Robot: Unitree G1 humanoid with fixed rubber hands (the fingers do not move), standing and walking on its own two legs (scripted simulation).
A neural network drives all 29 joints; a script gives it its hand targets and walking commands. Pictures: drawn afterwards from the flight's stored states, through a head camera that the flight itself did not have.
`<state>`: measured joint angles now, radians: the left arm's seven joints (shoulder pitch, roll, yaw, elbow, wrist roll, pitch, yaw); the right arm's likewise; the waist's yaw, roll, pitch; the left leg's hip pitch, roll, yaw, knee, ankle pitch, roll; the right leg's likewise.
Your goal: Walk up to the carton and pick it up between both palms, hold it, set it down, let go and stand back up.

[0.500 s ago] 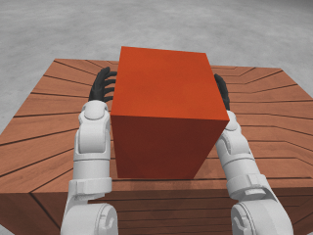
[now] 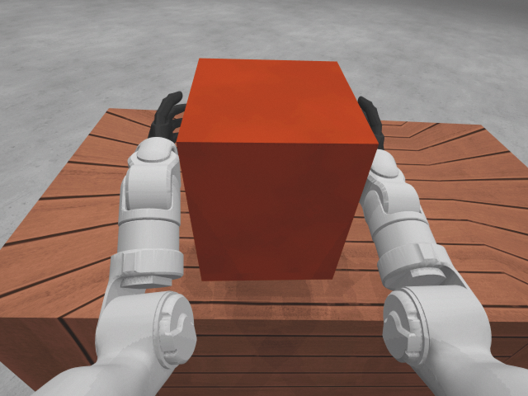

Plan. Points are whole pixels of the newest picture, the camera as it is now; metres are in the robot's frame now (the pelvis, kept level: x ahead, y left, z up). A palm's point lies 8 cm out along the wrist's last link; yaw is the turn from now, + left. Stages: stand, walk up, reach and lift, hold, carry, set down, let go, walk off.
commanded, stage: reach and lift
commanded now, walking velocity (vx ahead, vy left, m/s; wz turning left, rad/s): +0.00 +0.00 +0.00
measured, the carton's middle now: (268, 173) +0.38 -0.01 +0.19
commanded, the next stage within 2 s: hold in 1.04 s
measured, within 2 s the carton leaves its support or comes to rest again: neither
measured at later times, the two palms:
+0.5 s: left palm (153, 147) +0.38 +0.15 +0.23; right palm (363, 136) +0.39 -0.14 +0.25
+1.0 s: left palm (151, 115) +0.38 +0.14 +0.28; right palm (379, 106) +0.38 -0.15 +0.30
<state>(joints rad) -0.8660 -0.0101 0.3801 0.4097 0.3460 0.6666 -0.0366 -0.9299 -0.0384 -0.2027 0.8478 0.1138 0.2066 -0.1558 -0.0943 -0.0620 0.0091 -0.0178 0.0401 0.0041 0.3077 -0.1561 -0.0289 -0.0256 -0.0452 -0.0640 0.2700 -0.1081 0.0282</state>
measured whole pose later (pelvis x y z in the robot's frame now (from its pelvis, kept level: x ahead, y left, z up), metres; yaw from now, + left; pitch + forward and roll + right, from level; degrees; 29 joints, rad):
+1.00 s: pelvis +0.00 -0.01 +0.00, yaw +0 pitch -5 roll -1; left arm -0.96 0.07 0.37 0.48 0.23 0.84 -0.01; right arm -1.12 -0.15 -0.03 0.89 0.31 0.50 -0.26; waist -0.08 0.00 -0.13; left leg -0.09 0.05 -0.02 0.35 -0.18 -0.04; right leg -0.08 -0.02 -0.05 0.30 -0.12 0.02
